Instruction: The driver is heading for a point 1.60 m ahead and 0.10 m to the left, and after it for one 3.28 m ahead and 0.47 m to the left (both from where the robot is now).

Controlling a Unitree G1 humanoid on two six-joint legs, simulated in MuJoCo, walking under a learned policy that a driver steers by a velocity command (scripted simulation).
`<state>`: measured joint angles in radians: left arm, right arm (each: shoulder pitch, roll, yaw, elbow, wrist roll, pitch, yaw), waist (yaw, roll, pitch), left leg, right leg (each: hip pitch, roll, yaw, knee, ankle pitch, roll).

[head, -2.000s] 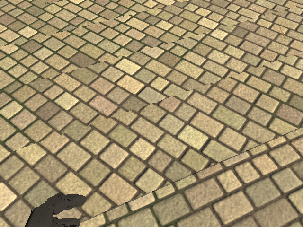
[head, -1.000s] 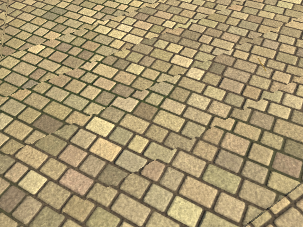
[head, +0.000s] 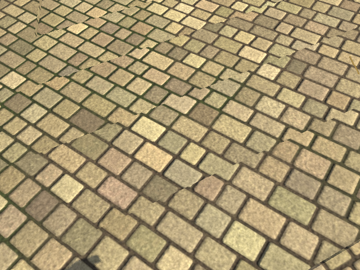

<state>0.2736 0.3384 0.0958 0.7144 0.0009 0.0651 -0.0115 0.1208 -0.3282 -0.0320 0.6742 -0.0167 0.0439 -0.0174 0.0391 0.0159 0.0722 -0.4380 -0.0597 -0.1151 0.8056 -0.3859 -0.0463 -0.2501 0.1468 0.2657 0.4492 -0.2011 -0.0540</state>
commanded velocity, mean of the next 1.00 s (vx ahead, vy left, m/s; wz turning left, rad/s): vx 0.49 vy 0.00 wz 0.10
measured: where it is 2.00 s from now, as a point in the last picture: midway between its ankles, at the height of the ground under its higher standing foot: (148, 120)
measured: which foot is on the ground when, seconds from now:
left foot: up 0.00-0.10, down 0.12-0.56, up 0.58-1.00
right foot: down 0.00-0.12, up 0.14-0.54, down 0.56-1.00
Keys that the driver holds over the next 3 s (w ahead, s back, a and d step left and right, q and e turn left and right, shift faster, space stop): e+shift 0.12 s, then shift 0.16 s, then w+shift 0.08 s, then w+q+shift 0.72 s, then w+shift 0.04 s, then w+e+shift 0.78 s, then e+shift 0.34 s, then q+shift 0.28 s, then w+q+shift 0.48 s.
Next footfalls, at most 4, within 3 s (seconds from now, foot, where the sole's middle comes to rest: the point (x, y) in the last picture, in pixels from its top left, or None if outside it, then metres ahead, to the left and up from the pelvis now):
0.12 left None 0.08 0.11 -0.78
0.56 right None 0.07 -0.11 -0.78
1.04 left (172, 254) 0.49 0.11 -0.82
1.50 right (165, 151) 0.98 0.17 -0.85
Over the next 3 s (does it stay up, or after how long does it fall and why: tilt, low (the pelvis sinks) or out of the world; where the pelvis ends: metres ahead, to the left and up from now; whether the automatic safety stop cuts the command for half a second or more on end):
stays up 1.64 0.23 -0.11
